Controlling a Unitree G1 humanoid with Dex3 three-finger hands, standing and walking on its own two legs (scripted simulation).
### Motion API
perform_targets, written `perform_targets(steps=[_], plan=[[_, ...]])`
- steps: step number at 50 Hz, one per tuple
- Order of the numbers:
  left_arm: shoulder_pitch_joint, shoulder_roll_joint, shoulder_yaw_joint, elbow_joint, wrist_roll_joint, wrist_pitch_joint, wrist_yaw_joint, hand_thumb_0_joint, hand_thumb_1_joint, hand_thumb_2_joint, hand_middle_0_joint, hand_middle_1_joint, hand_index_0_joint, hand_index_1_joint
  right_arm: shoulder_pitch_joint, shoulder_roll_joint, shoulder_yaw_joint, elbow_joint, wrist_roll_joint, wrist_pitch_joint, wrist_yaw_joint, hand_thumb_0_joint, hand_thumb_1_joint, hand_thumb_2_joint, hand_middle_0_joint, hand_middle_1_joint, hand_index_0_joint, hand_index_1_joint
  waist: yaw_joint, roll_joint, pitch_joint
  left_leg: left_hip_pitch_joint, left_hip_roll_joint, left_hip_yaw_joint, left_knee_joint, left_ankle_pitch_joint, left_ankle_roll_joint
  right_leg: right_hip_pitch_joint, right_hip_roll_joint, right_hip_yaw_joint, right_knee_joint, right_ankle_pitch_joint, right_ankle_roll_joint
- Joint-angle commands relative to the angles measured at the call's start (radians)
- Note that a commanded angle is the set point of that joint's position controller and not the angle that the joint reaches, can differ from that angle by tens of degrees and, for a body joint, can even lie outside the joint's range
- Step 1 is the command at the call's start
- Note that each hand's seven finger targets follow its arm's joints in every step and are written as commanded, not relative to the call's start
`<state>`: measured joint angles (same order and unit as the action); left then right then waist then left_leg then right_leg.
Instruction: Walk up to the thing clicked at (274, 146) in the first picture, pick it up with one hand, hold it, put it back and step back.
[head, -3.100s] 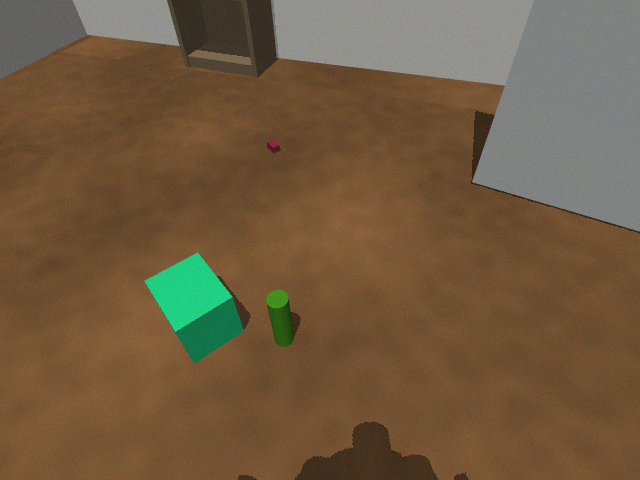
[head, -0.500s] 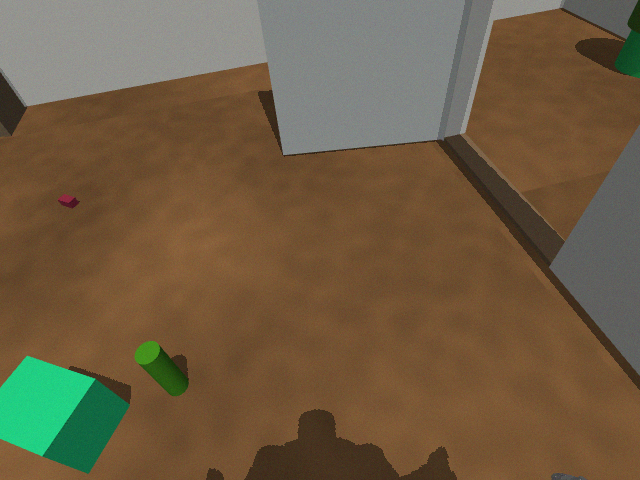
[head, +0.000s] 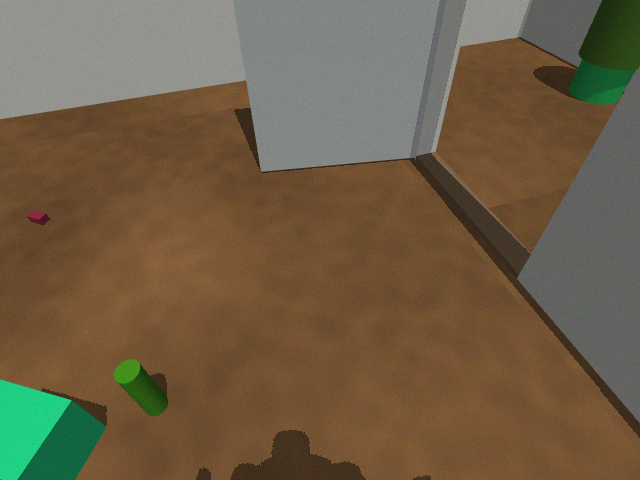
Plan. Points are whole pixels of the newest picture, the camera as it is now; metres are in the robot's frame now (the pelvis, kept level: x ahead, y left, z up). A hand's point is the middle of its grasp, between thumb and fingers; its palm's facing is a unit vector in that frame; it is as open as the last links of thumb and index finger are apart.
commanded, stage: walk up
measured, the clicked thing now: (38, 217) +1.44 +1.34 -0.76
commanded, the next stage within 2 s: stand in 0.02 s
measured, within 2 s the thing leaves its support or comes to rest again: neither
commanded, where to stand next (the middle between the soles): +0.06 +0.02 m, yaw +2 degrees
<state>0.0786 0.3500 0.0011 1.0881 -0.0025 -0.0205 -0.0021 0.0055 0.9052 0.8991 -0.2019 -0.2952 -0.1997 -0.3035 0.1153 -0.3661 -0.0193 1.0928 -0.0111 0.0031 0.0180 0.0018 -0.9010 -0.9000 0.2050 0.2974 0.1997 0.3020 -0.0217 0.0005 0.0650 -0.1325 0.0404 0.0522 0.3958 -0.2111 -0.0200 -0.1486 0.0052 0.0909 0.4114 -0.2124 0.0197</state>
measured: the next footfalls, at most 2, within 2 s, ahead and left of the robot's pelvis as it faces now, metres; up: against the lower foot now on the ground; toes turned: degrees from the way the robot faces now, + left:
none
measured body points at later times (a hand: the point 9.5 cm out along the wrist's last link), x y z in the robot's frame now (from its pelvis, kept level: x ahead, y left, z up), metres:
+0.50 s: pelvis +0.00 +0.00 +0.00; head +0.02 -0.01 +0.45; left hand +0.07 +0.30 -0.13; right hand +0.09 -0.30 -0.13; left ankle +0.00 +0.13 -0.74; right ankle +0.01 -0.14 -0.74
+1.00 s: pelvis +0.00 -0.01 +0.00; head +0.02 -0.01 +0.45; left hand +0.07 +0.30 -0.13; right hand +0.08 -0.31 -0.13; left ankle +0.00 +0.13 -0.74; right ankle +0.01 -0.14 -0.74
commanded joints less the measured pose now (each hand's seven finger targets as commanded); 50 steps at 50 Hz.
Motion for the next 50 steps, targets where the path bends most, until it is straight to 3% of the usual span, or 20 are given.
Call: perform_targets(steps=[1, 3, 6, 8, 15, 17, 19, 28, 37, 45, 50], plan=[[-0.044, 0.223, 0.036, -0.039, 0.012, -0.021, 0.012, 0.000, 0.900, 0.900, -0.200, -0.300, -0.200, -0.300, -0.059, -0.185, -0.036, -0.052, 0.002, -0.030, -0.012, 0.000, -0.900, -0.900, 0.200, 0.300, 0.200, 0.300, 0.011, -0.012, -0.065, 0.016, 0.100, -0.114, -0.117, 0.033, 0.043, -0.019, -0.103, 0.054, -0.092, 0.127, -0.043], [-0.045, 0.220, 0.038, -0.033, 0.011, -0.017, 0.009, 0.000, 0.900, 0.900, -0.200, -0.300, -0.200, -0.300, -0.052, -0.200, -0.039, -0.042, -0.001, -0.034, -0.013, 0.000, -0.900, -0.900, 0.200, 0.300, 0.200, 0.300, 0.009, -0.003, -0.055, 0.013, 0.098, -0.115, -0.135, -0.011, 0.039, -0.028, -0.100, 0.063, -0.109, 0.081, -0.038], [-0.032, 0.210, 0.033, -0.024, 0.009, -0.019, 0.007, 0.000, 0.900, 0.900, -0.200, -0.300, -0.200, -0.300, -0.059, -0.206, -0.040, -0.034, 0.000, -0.039, -0.014, 0.000, -0.900, -0.900, 0.200, 0.300, 0.200, 0.300, 0.014, 0.013, -0.083, 0.050, 0.102, -0.111, -0.126, 0.072, 0.041, -0.013, -0.107, 0.057, -0.110, 0.146, -0.035], [-0.035, 0.218, 0.035, -0.019, 0.009, -0.020, 0.008, 0.000, 0.900, 0.900, -0.200, -0.300, -0.200, -0.300, -0.055, -0.201, -0.038, -0.030, 0.000, -0.039, -0.014, 0.000, -0.900, -0.900, 0.200, 0.300, 0.200, 0.300, 0.012, 0.003, -0.099, 0.047, 0.100, -0.110, -0.127, 0.061, 0.038, 0.000, -0.109, 0.051, -0.112, 0.139, -0.034], [-0.022, 0.219, 0.031, -0.008, 0.009, -0.022, 0.010, 0.000, 0.900, 0.900, -0.200, -0.300, -0.200, -0.300, -0.055, -0.200, -0.036, -0.013, 0.005, -0.038, -0.017, 0.000, -0.900, -0.900, 0.200, 0.300, 0.200, 0.300, 0.010, -0.002, -0.124, 0.094, 0.102, -0.104, -0.107, 0.181, 0.037, 0.013, -0.118, 0.042, -0.112, 0.244, -0.035], [-0.021, 0.219, 0.033, -0.008, 0.011, -0.020, 0.012, 0.000, 0.900, 0.900, -0.200, -0.300, -0.200, -0.300, -0.053, -0.198, -0.036, -0.013, 0.003, -0.037, -0.019, 0.000, -0.900, -0.900, 0.200, 0.300, 0.200, 0.300, 0.008, -0.005, -0.128, 0.095, 0.102, -0.099, -0.106, 0.174, 0.038, 0.015, -0.119, 0.041, -0.112, 0.245, -0.035], [-0.020, 0.222, 0.032, -0.003, 0.009, -0.016, 0.012, 0.000, 0.900, 0.900, -0.200, -0.300, -0.200, -0.300, -0.057, -0.195, -0.036, -0.009, 0.004, -0.034, -0.019, 0.000, -0.900, -0.900, 0.200, 0.300, 0.200, 0.300, 0.009, -0.010, -0.095, 0.079, 0.099, -0.105, -0.122, 0.112, 0.034, -0.013, -0.112, 0.039, -0.124, 0.169, -0.036], [-0.010, 0.222, 0.036, -0.006, 0.010, -0.018, 0.012, 0.000, 0.900, 0.900, -0.200, -0.300, -0.200, -0.300, -0.057, -0.197, -0.032, -0.013, 0.004, -0.035, -0.019, 0.000, -0.900, -0.900, 0.200, 0.300, 0.200, 0.300, 0.013, 0.007, -0.114, 0.075, 0.101, -0.103, -0.113, 0.159, 0.036, 0.025, -0.122, 0.039, -0.118, 0.218, -0.037], [-0.009, 0.220, 0.037, -0.009, 0.009, -0.015, 0.011, 0.000, 0.900, 0.900, -0.200, -0.300, -0.200, -0.300, -0.056, -0.200, -0.031, -0.012, 0.003, -0.030, -0.017, 0.000, -0.900, -0.900, 0.200, 0.300, 0.200, 0.300, 0.015, 0.007, -0.076, 0.045, 0.093, -0.109, -0.129, 0.074, 0.034, 0.003, -0.118, 0.039, -0.144, 0.125, -0.037], [-0.007, 0.220, 0.039, -0.013, 0.012, -0.015, 0.010, 0.000, 0.900, 0.900, -0.200, -0.300, -0.200, -0.300, -0.051, -0.198, -0.030, -0.017, 0.003, -0.034, -0.018, 0.000, -0.900, -0.900, 0.200, 0.300, 0.200, 0.300, 0.016, 0.002, -0.104, 0.063, 0.100, -0.112, -0.118, 0.137, 0.037, 0.019, -0.122, 0.031, -0.126, 0.182, -0.038], [-0.001, 0.218, 0.036, -0.012, 0.009, -0.013, 0.010, 0.000, 0.900, 0.900, -0.200, -0.300, -0.200, -0.300, -0.044, -0.197, -0.028, -0.013, 0.004, -0.031, -0.019, 0.000, -0.900, -0.900, 0.200, 0.300, 0.200, 0.300, 0.016, 0.001, -0.080, 0.043, 0.094, -0.115, -0.124, 0.094, 0.033, 0.008, -0.119, 0.032, -0.140, 0.134, -0.037]])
